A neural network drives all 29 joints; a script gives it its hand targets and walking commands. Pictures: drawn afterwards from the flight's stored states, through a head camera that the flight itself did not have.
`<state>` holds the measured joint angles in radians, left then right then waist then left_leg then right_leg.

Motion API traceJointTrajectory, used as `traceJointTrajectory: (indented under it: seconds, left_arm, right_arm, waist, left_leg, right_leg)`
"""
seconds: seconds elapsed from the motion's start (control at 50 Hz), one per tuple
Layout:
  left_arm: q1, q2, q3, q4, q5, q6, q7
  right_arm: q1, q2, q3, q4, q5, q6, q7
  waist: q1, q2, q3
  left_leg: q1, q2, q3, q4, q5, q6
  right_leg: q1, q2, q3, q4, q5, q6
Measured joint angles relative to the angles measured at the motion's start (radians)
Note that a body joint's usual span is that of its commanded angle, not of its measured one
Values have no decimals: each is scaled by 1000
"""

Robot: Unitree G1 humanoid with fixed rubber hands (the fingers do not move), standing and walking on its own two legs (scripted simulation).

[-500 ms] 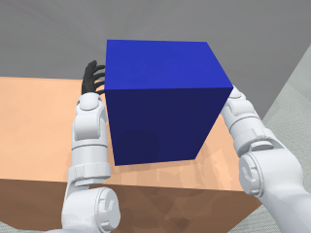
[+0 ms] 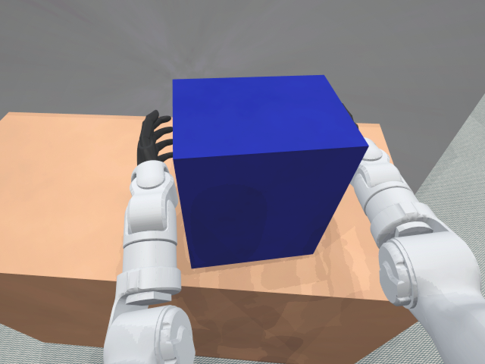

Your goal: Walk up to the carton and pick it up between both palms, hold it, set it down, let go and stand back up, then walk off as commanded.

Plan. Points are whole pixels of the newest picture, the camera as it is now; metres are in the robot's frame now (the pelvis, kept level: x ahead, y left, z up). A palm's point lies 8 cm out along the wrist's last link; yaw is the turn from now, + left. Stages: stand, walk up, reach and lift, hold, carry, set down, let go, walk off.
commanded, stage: set down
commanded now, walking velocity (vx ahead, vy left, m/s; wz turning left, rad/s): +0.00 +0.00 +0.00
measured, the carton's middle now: (252, 179) +0.38 +0.04 +0.10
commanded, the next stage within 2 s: none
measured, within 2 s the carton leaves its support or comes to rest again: rests again in 0.98 s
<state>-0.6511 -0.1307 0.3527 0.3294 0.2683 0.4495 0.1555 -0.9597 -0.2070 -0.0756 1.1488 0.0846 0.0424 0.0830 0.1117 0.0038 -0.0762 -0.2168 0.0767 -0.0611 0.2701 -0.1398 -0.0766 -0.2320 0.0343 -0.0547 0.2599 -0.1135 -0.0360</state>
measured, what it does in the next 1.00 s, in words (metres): stands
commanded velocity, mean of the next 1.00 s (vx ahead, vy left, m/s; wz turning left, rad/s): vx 0.00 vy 0.00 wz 0.00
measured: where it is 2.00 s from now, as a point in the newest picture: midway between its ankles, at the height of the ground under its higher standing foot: outside the picture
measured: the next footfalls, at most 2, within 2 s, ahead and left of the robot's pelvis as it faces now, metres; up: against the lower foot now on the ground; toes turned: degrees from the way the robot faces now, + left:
none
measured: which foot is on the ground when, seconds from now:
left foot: down 0.00-1.00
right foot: down 0.00-1.00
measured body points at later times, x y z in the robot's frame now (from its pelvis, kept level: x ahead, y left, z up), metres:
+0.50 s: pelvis -0.01 +0.00 +0.00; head +0.02 +0.00 +0.45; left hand +0.38 +0.20 +0.13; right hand +0.46 -0.11 +0.12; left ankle -0.01 +0.17 -0.75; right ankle +0.01 -0.09 -0.75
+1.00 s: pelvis +0.00 +0.00 +0.00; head +0.03 +0.00 +0.45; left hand +0.38 +0.20 +0.11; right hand +0.46 -0.11 +0.10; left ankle -0.01 +0.17 -0.75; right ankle +0.01 -0.09 -0.75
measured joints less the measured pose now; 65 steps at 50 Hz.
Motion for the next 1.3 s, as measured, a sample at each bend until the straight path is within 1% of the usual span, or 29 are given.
traceJointTrajectory:
  seconds: [0.06, 0.14, 0.22, 0.32, 0.44, 0.62, 0.8, 0.88, 0.92, 0.96, 1.3]
  left_arm:
    - [-9, -1, 4, 19, -1, -14, 2]
    - [-21, -7, 17, 42, 2, -32, 3]
    - [-23, -14, 25, 57, 3, -53, 3]
    - [-33, -27, 44, 93, 25, -68, -2]
    - [-11, -37, 48, 89, 31, -91, -3]
    - [4, -41, 46, 99, 35, -124, -5]
    - [41, -38, 18, 86, 29, -160, 6]
    - [44, -42, 18, 92, 35, -165, 7]
    - [40, -44, 24, 98, 41, -169, 4]
    - [38, -45, 32, 106, 48, -177, -1]
    - [61, -52, 62, 133, 67, -230, -20]
  right_arm:
    - [-5, -3, -6, 10, -4, -7, 0]
    - [-16, -3, -35, 31, -29, -19, 7]
    - [-19, -4, -52, 41, -48, -32, 12]
    - [-24, -6, -89, 70, -80, -38, 22]
    - [-10, 1, -112, 76, -109, -62, 30]
    - [11, 9, -140, 72, -135, -91, 34]
    - [32, 10, -111, 62, -121, -127, 32]
    - [33, 9, -118, 78, -124, -140, 34]
    - [33, 9, -123, 80, -125, -142, 35]
    - [30, 11, -133, 83, -134, -144, 34]
    - [40, 42, -225, 79, -220, -154, 41]
  waist:
    - [10, 3, -11]
    - [16, 7, -20]
    - [16, 7, -28]
    - [25, 2, -24]
    - [22, 0, -20]
    - [28, -3, -15]
    - [22, -1, -25]
    - [20, -1, -19]
    - [25, -4, -19]
    - [28, -5, -16]
    - [24, -14, -19]
  left_leg:
    - [-19, 0, 2, -2, 5, 0]
    - [-33, 0, 3, -7, 12, -1]
    - [-40, -1, 2, -10, 16, 0]
    - [-32, -1, 7, -14, 18, 1]
    - [-35, -2, 7, -11, 17, 2]
    - [-53, -5, 8, -7, 15, 4]
    - [-71, -3, 11, 7, 5, 3]
    - [-62, -3, 10, 2, 7, 5]
    - [-60, -2, 11, 0, 8, 5]
    - [-58, -2, 12, -2, 9, 4]
    - [-48, -8, 10, -10, 12, 6]
  right_leg:
    - [-21, 0, 2, 1, 5, -1]
    - [-35, 0, 2, -5, 12, -1]
    - [-44, -1, 2, -2, 13, -1]
    - [-40, -1, 6, -2, 14, -1]
    - [-43, -2, 6, 0, 13, -1]
    - [-61, -6, 7, 4, 11, 1]
    - [-70, -3, 9, -4, 14, 2]
    - [-61, -3, 8, -6, 13, 2]
    - [-61, -2, 9, -7, 14, 2]
    - [-59, -1, 10, -8, 15, 1]
    - [-54, -9, 6, -2, 9, 4]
